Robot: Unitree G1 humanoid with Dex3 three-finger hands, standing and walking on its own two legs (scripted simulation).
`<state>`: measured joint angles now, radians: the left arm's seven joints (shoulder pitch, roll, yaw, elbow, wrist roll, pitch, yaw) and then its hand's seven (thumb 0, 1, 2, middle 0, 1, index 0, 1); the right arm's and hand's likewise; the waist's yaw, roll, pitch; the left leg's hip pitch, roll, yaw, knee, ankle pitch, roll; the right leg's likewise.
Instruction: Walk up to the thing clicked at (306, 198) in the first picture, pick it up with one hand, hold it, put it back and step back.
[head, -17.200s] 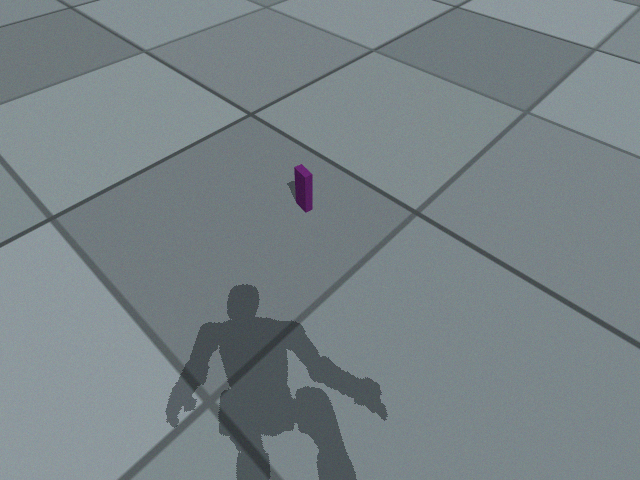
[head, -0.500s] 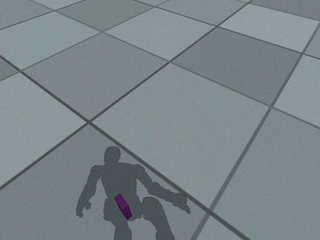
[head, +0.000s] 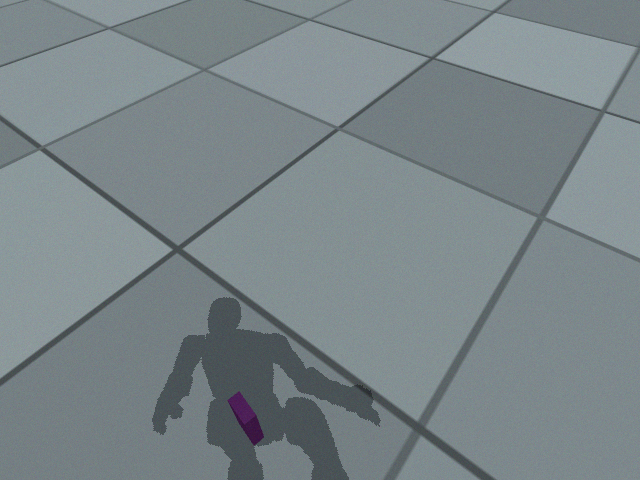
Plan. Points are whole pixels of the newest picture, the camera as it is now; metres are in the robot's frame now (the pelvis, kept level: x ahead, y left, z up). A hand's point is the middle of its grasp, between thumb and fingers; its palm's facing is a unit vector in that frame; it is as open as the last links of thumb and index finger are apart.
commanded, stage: stand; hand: left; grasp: from the side
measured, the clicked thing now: (246, 419) +0.41 +0.21 -0.68
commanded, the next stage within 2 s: go down in 0.80 s
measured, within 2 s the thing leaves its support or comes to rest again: neither
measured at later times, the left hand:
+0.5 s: hand out of the picture +0.06 +0.25 -0.16, palm faces -0.03 -0.94 -0.34, open 7.3 cm
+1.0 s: hand out of the picture +0.11 +0.25 -0.16, palm faces +0.03 -0.94 -0.33, open 8.0 cm
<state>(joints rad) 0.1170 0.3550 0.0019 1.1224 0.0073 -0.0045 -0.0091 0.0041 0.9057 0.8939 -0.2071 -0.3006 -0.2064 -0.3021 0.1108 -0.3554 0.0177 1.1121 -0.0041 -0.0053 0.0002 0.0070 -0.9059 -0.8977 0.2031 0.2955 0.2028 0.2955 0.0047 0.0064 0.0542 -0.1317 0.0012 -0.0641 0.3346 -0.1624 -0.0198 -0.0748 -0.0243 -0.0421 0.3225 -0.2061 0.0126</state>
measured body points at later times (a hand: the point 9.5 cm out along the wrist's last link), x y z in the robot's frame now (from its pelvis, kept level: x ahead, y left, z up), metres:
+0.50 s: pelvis +0.00 +0.00 +0.00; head +0.01 +0.00 +0.45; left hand +0.06 +0.30 -0.13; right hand +0.07 -0.30 -0.13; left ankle +0.01 +0.13 -0.75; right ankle -0.02 -0.12 -0.75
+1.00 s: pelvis +0.00 +0.00 -0.01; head +0.03 +0.00 +0.44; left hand +0.10 +0.30 -0.13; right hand +0.09 -0.29 -0.13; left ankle +0.01 +0.13 -0.75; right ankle -0.02 -0.12 -0.75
